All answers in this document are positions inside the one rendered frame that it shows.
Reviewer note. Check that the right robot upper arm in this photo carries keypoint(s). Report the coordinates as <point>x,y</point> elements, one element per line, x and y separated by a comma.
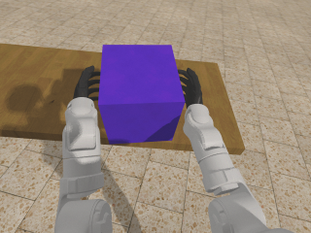
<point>238,213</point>

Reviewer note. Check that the carton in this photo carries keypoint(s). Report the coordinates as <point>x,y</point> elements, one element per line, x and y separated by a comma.
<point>140,95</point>

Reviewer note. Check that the left robot upper arm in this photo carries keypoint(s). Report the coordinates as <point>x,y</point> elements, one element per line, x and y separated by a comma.
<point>85,216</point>

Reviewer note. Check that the right robot hand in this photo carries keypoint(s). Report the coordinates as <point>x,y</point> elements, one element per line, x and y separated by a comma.
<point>192,89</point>

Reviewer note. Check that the table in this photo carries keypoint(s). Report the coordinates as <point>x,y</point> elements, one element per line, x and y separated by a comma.
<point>37,84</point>

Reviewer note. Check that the left robot forearm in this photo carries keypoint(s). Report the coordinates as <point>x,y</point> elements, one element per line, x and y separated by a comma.
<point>81,144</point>

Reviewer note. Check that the right robot forearm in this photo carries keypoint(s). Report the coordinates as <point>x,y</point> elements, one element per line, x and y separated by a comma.
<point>219,175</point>

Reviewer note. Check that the left robot hand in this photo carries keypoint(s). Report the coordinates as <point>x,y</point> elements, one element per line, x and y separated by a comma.
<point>82,88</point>

